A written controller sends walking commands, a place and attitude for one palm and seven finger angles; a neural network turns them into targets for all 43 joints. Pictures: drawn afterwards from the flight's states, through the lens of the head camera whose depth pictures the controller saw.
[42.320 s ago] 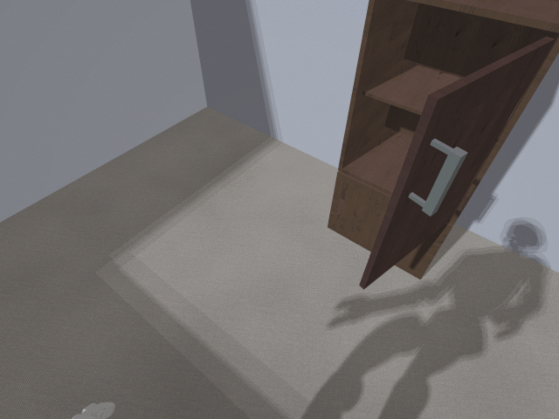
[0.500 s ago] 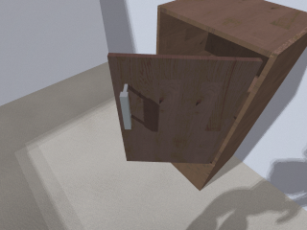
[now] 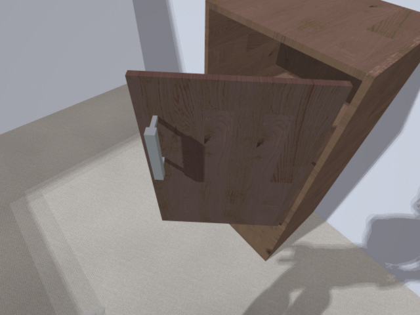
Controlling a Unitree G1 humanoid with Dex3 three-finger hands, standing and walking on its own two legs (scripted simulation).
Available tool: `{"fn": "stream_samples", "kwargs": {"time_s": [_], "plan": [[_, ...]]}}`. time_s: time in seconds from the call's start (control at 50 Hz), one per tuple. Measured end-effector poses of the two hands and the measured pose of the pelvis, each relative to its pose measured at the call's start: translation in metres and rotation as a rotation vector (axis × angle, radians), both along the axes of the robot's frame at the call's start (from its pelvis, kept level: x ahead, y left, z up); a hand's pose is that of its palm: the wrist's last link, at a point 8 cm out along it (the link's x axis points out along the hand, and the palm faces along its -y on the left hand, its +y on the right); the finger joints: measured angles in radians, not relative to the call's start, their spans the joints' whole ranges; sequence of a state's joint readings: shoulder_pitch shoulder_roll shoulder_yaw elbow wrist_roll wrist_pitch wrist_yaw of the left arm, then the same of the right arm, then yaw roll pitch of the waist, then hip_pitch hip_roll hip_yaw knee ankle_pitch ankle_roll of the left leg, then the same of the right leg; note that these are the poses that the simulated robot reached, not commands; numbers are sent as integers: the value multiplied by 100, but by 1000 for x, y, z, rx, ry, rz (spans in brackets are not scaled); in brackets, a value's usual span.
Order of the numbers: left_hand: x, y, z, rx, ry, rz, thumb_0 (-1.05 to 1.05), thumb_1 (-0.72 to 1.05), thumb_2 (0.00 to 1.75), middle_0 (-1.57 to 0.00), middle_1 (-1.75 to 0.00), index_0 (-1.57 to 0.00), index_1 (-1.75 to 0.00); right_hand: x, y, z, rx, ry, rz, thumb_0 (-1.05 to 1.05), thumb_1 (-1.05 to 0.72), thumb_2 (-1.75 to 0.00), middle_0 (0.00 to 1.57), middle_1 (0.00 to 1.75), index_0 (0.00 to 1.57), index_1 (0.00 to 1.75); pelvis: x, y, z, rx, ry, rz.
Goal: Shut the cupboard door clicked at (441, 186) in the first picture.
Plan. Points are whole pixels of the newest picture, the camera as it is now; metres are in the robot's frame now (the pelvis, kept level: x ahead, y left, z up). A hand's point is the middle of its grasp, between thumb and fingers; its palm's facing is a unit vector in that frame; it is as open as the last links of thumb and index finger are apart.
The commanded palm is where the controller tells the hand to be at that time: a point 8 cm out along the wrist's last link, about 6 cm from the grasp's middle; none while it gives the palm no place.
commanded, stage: raise the hand and make a fist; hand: left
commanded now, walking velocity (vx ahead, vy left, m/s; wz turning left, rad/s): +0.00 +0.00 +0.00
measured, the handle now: (157, 149) +0.45 +0.14 +0.04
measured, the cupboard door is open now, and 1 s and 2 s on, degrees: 46 46 46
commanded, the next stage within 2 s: bring the fist close to the handle in 1.84 s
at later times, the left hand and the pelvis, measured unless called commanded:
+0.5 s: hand out of the picture +0.13 +0.16 -0.01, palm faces +0.15 -0.98 -0.10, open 5.4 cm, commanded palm +0.12 +0.21 -0.03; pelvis -0.03 -0.06 -0.09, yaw +2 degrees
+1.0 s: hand (127, 283) +0.18 +0.15 -0.01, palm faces -0.07 -1.00 -0.04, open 3.4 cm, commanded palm +0.16 +0.22 +0.01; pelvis -0.03 -0.02 -0.07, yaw -1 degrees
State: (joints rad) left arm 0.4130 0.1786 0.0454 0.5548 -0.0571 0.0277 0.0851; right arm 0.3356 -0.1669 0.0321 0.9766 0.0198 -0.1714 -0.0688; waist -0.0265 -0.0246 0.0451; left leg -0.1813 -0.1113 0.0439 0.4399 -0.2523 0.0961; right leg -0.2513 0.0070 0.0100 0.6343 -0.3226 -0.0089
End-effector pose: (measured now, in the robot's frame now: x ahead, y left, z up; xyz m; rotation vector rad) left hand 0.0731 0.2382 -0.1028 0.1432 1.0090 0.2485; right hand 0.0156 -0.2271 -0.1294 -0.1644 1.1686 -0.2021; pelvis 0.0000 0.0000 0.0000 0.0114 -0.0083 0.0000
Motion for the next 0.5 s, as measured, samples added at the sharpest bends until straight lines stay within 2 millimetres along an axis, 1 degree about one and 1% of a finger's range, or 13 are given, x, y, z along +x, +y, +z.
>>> {"fn": "stream_samples", "kwargs": {"time_s": [0.06, 0.1, 0.12, 0.16, 0.2, 0.22, 0.26, 0.32, 0.36, 0.38, 0.42, 0.46, 0.5], "plan": [[65, -4, 67, 49, -418, -4, 2, 92, 90, -21, -31, -21, -32, 27, -15, 6, 1, -193, 35, 1, -90, -90, 21, 30, 20, 30, 2, -5, -4, 18, 9, 13], [100, -13, 103, 49, -660, -55, 2, 92, 90, -23, -33, -23, -34, 49, -27, 6, 5, -309, 60, 1, -90, -90, 21, 30, 20, 30, 0, -9, -12, 32, 22, 17], [111, -19, 116, 35, -755, -83, 2, 92, 90, -24, -34, -24, -35, 61, -33, 6, 5, -359, 66, 1, -90, -90, 21, 30, 20, 30, -2, -11, -16, 29, 34, 14], [121, -31, 128, -23, -905, -145, 1, 92, 90, -26, -37, -26, -38, 83, -44, 11, -4, -446, 69, 1, -90, -90, 21, 30, 20, 30, -5, -17, -23, 23, 71, 6], [115, -43, 124, -90, -1009, -217, 1, 92, 90, -29, -40, -29, -41, 104, -55, 19, -22, -524, 79, 1, -90, -90, 21, 30, 20, 30, -10, -26, -34, 31, 109, -16], [108, -47, 116, -118, -1030, -248, 1, 92, 90, -30, -42, -31, -42, 114, -61, 24, -33, -558, 88, 1, -90, -90, 21, 30, 20, 30, -12, -31, -39, 35, 123, -28], [86, -50, 90, -156, -995, -278, 1, 91, 90, -34, -45, -34, -46, 132, -71, 33, -64, -618, 116, 1, -90, -90, 21, 30, 20, 30, -16, -39, -50, 36, 149, -39], [45, -42, 50, -153, -853, -230, 1, 91, 90, -39, -51, -40, -52, 157, -82, 40, -113, -679, 181, 1, -90, -90, 21, 30, 20, 30, -22, -48, -66, 27, 183, -25], [22, -31, 38, -102, -800, -161, 1, 91, 90, -43, -55, -43, -56, 171, -85, 39, -133, -702, 223, 1, -90, -90, 20, 30, 19, 30, -25, -52, -74, 15, 204, -10], [13, -25, 39, -66, -803, -128, 2, 90, 90, -45, -57, -45, -57, 177, -84, 36, -135, -709, 241, 1, -90, -90, 20, 30, 19, 30, -26, -53, -78, 7, 212, -3], [6, -18, 53, 3, -874, -95, 2, 90, 90, -48, -61, -49, -61, 186, -79, 28, -127, -713, 271, 1, -90, -90, 20, 30, 19, 30, -28, -55, -84, -8, 223, 11], [12, -18, 73, 44, -996, -115, 3, 91, 90, -52, -65, -52, -65, 190, -71, 16, -103, -708, 286, 1, -90, -90, 20, 30, 19, 30, -30, -56, -89, -21, 228, 22], [27, -26, 91, 41, -1111, -184, 3, 91, 90, -55, -69, -55, -69, 189, -61, 3, -68, -696, 288, 1, -90, -90, 20, 30, 19, 30, -33, -57, -92, -31, 232, 29]]}}
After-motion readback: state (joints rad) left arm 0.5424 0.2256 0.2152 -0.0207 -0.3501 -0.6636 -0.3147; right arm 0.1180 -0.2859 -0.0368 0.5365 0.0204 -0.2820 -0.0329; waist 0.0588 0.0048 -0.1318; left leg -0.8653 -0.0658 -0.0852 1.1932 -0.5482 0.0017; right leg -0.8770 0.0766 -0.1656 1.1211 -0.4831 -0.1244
